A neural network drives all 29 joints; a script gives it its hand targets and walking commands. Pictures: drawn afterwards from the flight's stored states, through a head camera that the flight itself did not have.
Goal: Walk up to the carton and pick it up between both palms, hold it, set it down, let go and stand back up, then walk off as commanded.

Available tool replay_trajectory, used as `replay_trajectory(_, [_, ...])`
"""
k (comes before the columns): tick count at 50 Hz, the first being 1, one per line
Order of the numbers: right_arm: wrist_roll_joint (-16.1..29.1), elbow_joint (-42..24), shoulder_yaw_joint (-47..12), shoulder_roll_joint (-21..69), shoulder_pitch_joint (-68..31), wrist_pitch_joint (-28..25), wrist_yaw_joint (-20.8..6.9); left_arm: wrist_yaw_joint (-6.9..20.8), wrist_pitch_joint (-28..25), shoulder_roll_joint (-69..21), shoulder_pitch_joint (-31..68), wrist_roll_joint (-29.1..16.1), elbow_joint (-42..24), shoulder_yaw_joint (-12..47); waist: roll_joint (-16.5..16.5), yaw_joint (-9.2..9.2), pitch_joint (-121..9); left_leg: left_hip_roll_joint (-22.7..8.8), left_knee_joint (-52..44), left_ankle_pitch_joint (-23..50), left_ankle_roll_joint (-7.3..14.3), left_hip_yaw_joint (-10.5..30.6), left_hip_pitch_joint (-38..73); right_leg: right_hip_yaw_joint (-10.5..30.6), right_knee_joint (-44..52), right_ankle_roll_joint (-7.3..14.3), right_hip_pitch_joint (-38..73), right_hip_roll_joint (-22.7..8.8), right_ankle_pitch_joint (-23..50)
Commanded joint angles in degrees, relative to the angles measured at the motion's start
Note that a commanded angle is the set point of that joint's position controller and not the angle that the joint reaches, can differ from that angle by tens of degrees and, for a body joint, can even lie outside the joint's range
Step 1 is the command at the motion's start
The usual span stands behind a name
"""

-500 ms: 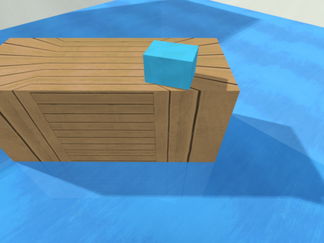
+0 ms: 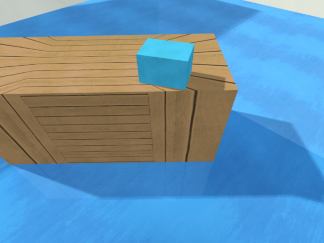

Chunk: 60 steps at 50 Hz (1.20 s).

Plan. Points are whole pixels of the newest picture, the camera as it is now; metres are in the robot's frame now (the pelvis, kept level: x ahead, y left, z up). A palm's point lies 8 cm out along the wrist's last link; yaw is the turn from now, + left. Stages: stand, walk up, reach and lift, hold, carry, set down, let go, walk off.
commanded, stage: walk off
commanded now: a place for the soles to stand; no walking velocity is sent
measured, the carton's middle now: (166, 63) +0.91 -0.05 -0.04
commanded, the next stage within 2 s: stand in 0.18 s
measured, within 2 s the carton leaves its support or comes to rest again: neither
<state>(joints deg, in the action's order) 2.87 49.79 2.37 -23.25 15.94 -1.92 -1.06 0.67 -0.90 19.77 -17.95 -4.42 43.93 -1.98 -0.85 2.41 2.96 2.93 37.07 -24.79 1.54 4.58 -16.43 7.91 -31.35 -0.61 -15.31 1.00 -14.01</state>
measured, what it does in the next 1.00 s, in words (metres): stands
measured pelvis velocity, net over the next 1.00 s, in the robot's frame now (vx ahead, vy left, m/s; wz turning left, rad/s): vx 0.01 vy -0.01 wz -0.03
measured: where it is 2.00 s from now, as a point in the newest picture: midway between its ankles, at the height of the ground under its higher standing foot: outside the picture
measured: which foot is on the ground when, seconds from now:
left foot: down 0.00-1.00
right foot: down 0.00-1.00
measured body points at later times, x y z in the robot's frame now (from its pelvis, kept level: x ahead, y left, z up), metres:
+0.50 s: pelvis +0.01 +0.00 +0.00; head +0.02 +0.00 +0.45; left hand +0.13 +0.29 -0.11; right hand +0.08 -0.33 -0.10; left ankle +0.03 +0.11 -0.73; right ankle +0.02 -0.15 -0.73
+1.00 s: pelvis +0.01 -0.01 +0.00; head +0.01 -0.01 +0.45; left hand +0.13 +0.28 -0.10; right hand +0.07 -0.34 -0.11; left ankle +0.03 +0.11 -0.73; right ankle +0.02 -0.15 -0.73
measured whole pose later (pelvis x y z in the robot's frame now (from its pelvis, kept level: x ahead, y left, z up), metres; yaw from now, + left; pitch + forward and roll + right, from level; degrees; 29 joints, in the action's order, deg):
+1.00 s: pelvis +0.01 -0.01 +0.00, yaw -2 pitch -1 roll +1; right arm 2.8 59.6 1.0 -22.8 8.4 -1.8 -1.1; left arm 0.5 -0.6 20.9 -13.6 -4.4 47.1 -2.0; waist 1.0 2.3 0.9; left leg 2.3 28.5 -13.3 0.1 3.1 -14.0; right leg 8.0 -31.1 -1.6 -14.8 0.5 -15.2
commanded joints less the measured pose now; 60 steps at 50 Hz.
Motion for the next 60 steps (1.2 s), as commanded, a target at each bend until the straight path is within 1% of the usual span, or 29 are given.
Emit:
replay_trajectory(1, [-6.7, -1.4, 2.9, -9.7, 4.6, -1.7, 1.2, -1.1, -0.9, 13.1, 4.9, 5.5, -1.5, -4.4, 6.7, 1.03, -1.4, -3.0, -15.8, 10.2, 2.0, 2.1, 13.4, 4.5, 4.6, 5.1, -10.7, -5.6, 0.9])
replay_trajectory(2, [-7.0, -2.5, 3.2, -12.5, 2.5, -2.4, 1.3, -1.1, -0.6, 10.5, 4.1, 4.7, -1.8, -4.0, -2.2, 0.04, -1.4, -13.2, -23.5, 2.7, 4.8, 18.5, 9.8, 1.0, -3.6, 2.1, -11.3, 0.5, -3.4])
replay_trajectory(3, [-6.6, -3.4, 2.9, -14.4, -1.7, -2.9, 1.2, -1.5, -0.4, 10.9, 1.6, 4.7, -0.9, -4.0, -3.6, -2.35, 0.0, -19.9, -24.7, 3.1, 7.9, 25.9, 4.1, -0.5, -6.8, 1.8, -9.7, 1.4, -14.3])
replay_trajectory(4, [-6.3, -3.1, 2.4, -13.7, -3.8, -3.0, 1.0, -1.7, -0.4, 12.6, 1.6, 4.9, -0.2, -4.3, -1.4, -3.17, 1.7, -19.7, -22.4, 6.4, 9.3, 24.0, 1.4, -0.8, -8.5, 2.1, -7.6, -0.4, -15.5])
replay_trajectory(5, [-6.2, -3.3, 2.2, -13.1, -4.8, -3.1, 1.2, -1.6, -0.7, 12.3, 1.4, 4.9, -0.1, -4.2, -2.0, -3.46, 1.0, -18.3, -19.9, 13.2, 9.2, 20.2, 3.1, -1.1, -5.9, 2.5, -6.4, -1.0, -13.5])
replay_trajectory(6, [-6.1, -3.0, 2.1, -12.5, -5.0, -2.9, 1.2, -1.5, -1.1, 11.9, 1.3, 4.9, 0.2, -4.2, -2.8, -3.62, -0.5, -16.4, -17.9, 18.0, 8.3, 15.9, 4.2, -2.0, -2.0, 2.8, -3.8, -1.1, -10.0])
replay_trajectory(7, [-5.9, -3.1, 2.0, -12.0, -5.2, -2.6, 1.1, -1.4, -1.6, 11.7, 0.8, 4.9, 0.5, -4.3, -2.6, -3.97, -2.3, -14.5, -15.8, 21.8, 7.0, 11.9, 4.5, -2.7, 3.0, 2.9, 0.0, -0.8, -3.9])
replay_trajectory(8, [-5.7, -3.3, 1.9, -11.2, -4.6, -2.4, 0.9, -1.4, -2.0, 12.2, 1.4, 5.0, 0.2, -4.3, -2.0, -3.77, -3.8, -12.7, -14.0, 25.2, 5.3, 8.9, 3.8, -1.8, 5.6, 3.0, 3.8, -1.5, 3.8])
replay_trajectory(9, [-5.4, -3.5, 1.6, -10.4, -4.2, -2.2, 0.8, -1.5, -2.3, 13.0, 2.0, 5.3, -0.2, -4.4, -0.3, -3.53, -5.6, -11.3, -12.3, 26.7, 4.1, 7.1, 2.6, 0.4, 5.3, 3.6, 6.9, -3.0, 10.2])
replay_trajectory(10, [-5.3, -3.3, 1.4, -9.8, -3.4, -2.2, 0.9, -1.7, -2.6, 13.8, 2.8, 5.5, -0.5, -4.4, 0.8, -3.23, -7.2, -9.7, -10.7, 27.4, 3.2, 5.7, 1.3, 3.1, 4.7, 4.6, 9.3, -4.9, 14.1])
replay_trajectory(11, [-5.1, -3.2, 1.4, -9.6, -3.0, -2.0, 0.8, -1.7, -2.7, 14.0, 3.4, 5.6, -0.7, -4.4, 1.2, -2.83, -7.6, -8.1, -10.2, 24.9, 2.4, 4.6, 0.5, 4.4, 4.6, 5.6, 10.0, -6.1, 14.8])
replay_trajectory(12, [-5.1, -3.0, 1.5, -9.3, -3.8, -1.8, 0.9, -1.7, -2.5, 14.0, 4.1, 5.6, -0.5, -4.0, 1.4, -2.74, -7.5, -6.7, -10.4, 22.8, 2.0, 3.0, 3.3, 4.5, 4.4, 6.4, 7.0, -6.5, 14.5])
replay_trajectory(14, [-5.2, -2.5, 1.5, -10.1, -4.5, -1.7, 1.0, -1.6, -2.1, 13.3, 4.7, 5.3, -0.1, -3.4, 2.0, -2.75, -6.4, -7.8, -12.7, 20.6, 2.7, 4.4, 4.4, 2.7, 4.4, 5.5, 4.3, -5.1, 10.9])
replay_trajectory(16, [-5.1, -2.0, 1.2, -10.7, -5.6, -1.7, 0.9, -1.6, -1.8, 12.9, 4.6, 5.2, 0.4, -3.2, 1.3, -3.13, -5.5, -9.1, -13.9, 19.3, 3.2, 5.8, 3.4, 2.2, 4.8, 4.8, 4.0, -4.4, 7.3])
replay_trajectory(17, [-5.0, -1.9, 1.2, -10.7, -6.0, -1.7, 0.8, -1.5, -1.7, 13.0, 4.6, 5.3, 0.5, -3.2, 1.6, -3.3, -5.0, -9.2, -14.3, 17.4, 3.3, 6.1, 2.6, 2.3, 5.3, 4.9, 4.2, -4.4, 5.9])
replay_trajectory(18, [-5.1, -1.7, 1.1, -10.6, -6.4, -1.7, 0.8, -1.5, -1.7, 13.1, 4.7, 5.3, 0.5, -3.2, 1.2, -3.29, -4.3, -8.9, -14.4, 16.2, 3.1, 5.8, 2.0, 2.8, 5.8, 5.0, 4.1, -4.6, 5.5])
replay_trajectory(22, [-4.9, -1.3, 1.1, -10.3, -6.9, -1.6, 0.7, -1.4, -1.8, 13.2, 5.6, 5.6, 0.6, -3.3, 2.0, -2.8, -3.6, -7.6, -14.4, 14.2, 2.4, 4.8, 2.6, 3.4, 7.4, 5.0, 2.6, -5.4, 4.7])
replay_trajectory(25, [-5.1, -1.2, 1.0, -10.2, -7.3, -1.7, 0.6, -1.4, -1.8, 12.9, 5.9, 5.6, 0.8, -3.3, 1.5, -2.74, -3.3, -8.0, -15.5, 13.0, 2.7, 5.7, 2.6, 2.8, 7.2, 4.7, 2.0, -5.0, 3.2])
replay_trajectory(33, [-5.1, -0.9, 0.9, -10.0, -7.4, -1.7, 0.6, -1.4, -1.7, 12.6, 6.7, 5.6, 0.9, -3.4, 1.3, -2.64, -3.3, -8.0, -15.7, 13.0, 2.5, 5.5, 2.5, 2.6, 7.1, 4.4, 2.2, -5.0, 3.6])
replay_trajectory(34, [-4.2, 0.5, 1.1, -11.3, -8.9, -1.7, 0.7, -1.0, -1.7, 12.3, 8.1, 5.7, 0.7, -1.9, 1.3, -2.38, -5.1, -8.6, -16.2, 11.9, 1.7, 6.7, 4.2, 2.9, 6.5, 4.3, 4.0, -4.5, 4.5])
replay_trajectory(36, [-4.3, 1.1, 1.1, -11.7, -10.3, -1.7, 1.0, -0.9, -1.7, 12.0, 7.8, 5.4, 1.1, -1.6, 0.9, -3.17, -5.6, -9.0, -16.6, 13.8, 1.6, 7.1, 4.2, 2.7, 6.2, 4.0, 5.2, -4.6, 6.4])
replay_trajectory(40, [-4.0, 3.3, 1.0, -11.3, -10.6, -1.6, 1.0, -1.0, -1.7, 12.8, 7.8, 5.4, 2.0, -1.6, 2.0, -2.86, -5.7, -8.5, -15.5, 17.9, 1.2, 6.1, 5.4, 3.3, 6.6, 4.2, 5.2, -5.4, 9.6])
replay_trajectory(43, [-4.0, 4.6, 0.9, -11.1, -11.0, -1.4, 1.1, -1.0, -1.6, 12.7, 8.3, 5.4, 2.4, -1.4, 2.4, -2.58, -5.4, -8.6, -15.7, 17.3, 1.1, 5.9, 6.2, 3.5, 7.3, 4.1, 4.2, -5.4, 8.7])
replay_trajectory(45, [-4.0, 5.2, 0.9, -11.1, -11.1, -1.2, 0.9, -1.1, -1.6, 12.7, 8.3, 5.6, 2.9, -1.3, 1.5, -2.28, -5.2, -8.6, -16.2, 16.8, 1.0, 6.0, 6.6, 3.7, 7.7, 4.0, 3.8, -5.5, 8.2])
replay_trajectory(49, [-3.9, 6.3, 0.9, -11.0, -12.2, -1.1, 0.9, -1.0, -1.7, 12.8, 8.4, 5.6, 3.8, -1.2, 2.7, -2.37, -4.9, -8.7, -16.8, 15.6, 0.8, 5.9, 6.6, 3.8, 8.4, 3.9, 3.6, -5.6, 7.3])
replay_trajectory(51, [-3.9, 6.9, 0.9, -11.1, -12.0, -1.0, 0.9, -1.0, -1.7, 13.0, 8.3, 5.6, 4.3, -1.2, 2.2, -2.18, -4.4, -8.5, -16.9, 15.3, 0.7, 5.7, 6.7, 4.4, 9.3, 3.9, 3.3, -5.9, 6.9])
replay_trajectory(55, [-3.9, 7.7, 0.8, -10.6, -12.6, -0.8, 0.8, -1.1, -1.9, 13.3, 8.8, 5.7, 4.9, -1.2, 3.2, -2.11, -4.5, -8.3, -16.9, 15.9, 0.7, 5.3, 7.6, 4.7, 9.7, 3.8, 3.2, -6.1, 7.6])
replay_trajectory(56, [-4.0, 7.8, 0.7, -10.7, -12.8, -0.8, 0.8, -1.1, -1.9, 13.2, 8.8, 5.6, 4.9, -1.2, 2.6, -2.2, -4.3, -8.3, -17.1, 15.7, 0.7, 5.3, 7.2, 4.7, 9.8, 3.8, 3.4, -6.1, 7.6])
replay_trajectory(60, [-4.0, 8.6, 0.9, -11.0, -12.7, -0.8, 0.7, -1.1, -1.9, 13.3, 8.9, 5.7, 5.6, -1.2, 3.3, -2.11, -4.5, -8.3, -17.3, 15.6, 0.6, 5.4, 7.6, 4.7, 10.2, 3.7, 3.5, -6.0, 7.4])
